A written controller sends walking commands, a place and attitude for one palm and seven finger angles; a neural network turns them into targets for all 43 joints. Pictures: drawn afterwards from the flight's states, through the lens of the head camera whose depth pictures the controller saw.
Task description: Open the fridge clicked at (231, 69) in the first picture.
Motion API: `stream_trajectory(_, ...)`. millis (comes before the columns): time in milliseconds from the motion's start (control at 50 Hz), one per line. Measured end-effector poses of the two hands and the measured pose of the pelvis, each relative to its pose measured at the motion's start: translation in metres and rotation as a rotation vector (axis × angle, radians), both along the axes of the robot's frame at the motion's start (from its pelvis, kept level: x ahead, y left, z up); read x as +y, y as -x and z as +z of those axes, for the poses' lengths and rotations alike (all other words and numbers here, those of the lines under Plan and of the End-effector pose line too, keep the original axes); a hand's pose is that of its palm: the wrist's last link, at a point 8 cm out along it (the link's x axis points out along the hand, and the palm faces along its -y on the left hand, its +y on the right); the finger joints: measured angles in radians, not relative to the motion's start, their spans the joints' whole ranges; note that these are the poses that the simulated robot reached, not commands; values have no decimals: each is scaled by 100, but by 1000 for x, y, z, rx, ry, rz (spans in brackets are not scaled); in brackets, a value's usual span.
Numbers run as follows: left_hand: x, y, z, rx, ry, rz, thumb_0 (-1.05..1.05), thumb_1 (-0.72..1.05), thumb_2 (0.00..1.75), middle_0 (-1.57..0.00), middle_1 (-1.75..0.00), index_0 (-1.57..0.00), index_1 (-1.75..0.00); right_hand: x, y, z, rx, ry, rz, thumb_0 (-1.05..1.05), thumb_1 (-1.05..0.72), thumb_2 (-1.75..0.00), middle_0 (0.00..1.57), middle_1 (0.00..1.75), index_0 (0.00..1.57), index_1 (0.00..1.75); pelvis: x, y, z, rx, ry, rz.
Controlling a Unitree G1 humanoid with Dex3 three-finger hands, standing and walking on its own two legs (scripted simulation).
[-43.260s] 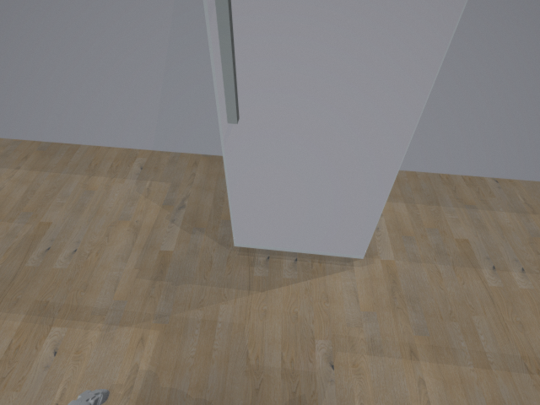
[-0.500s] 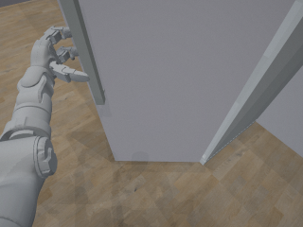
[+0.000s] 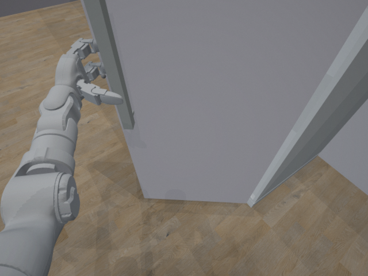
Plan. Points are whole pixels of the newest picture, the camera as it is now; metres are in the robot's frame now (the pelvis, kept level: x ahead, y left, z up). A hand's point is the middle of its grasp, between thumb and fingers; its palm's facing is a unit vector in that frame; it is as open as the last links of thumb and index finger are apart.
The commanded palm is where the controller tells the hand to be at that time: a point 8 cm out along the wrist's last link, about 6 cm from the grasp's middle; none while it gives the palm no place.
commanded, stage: slide the fingers in behind the handle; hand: left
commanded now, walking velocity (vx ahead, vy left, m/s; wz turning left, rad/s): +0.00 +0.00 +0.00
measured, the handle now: (116, 64) +0.54 +0.14 +0.17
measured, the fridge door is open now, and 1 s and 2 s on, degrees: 53 53 53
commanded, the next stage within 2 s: grip the handle and tug to test in 1.08 s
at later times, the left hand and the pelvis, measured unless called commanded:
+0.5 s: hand (119, 75) +0.49 +0.12 +0.18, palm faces -0.07 -1.00 +0.01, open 14.0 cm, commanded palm +0.47 +0.18 +0.18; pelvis +0.00 +0.00 +0.00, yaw +0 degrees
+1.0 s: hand (121, 75) +0.49 +0.12 +0.18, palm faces -0.07 -1.00 +0.00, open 13.9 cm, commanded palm +0.47 +0.17 +0.18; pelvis +0.00 +0.00 +0.00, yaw +0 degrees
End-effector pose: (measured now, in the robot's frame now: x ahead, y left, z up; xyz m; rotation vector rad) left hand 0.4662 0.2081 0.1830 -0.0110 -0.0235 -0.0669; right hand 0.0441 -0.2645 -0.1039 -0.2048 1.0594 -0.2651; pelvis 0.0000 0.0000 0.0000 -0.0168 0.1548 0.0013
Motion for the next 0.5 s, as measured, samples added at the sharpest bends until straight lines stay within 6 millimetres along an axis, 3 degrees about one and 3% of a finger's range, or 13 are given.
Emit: stream_trajectory(500, -32, -4, -3, 16, -3, -1, -1, -50, 30, -30, -120, -30, -120, 0, 24, -6, 39, -21, -32, 1, -90, -90, 20, 30, 20, 30, -3, 3, 1, -6, -5, -7)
